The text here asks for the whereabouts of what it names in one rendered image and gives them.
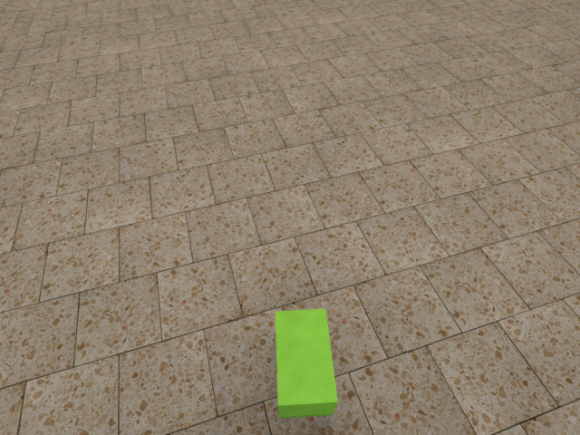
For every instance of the carton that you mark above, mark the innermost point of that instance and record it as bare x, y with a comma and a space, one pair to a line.
305, 370

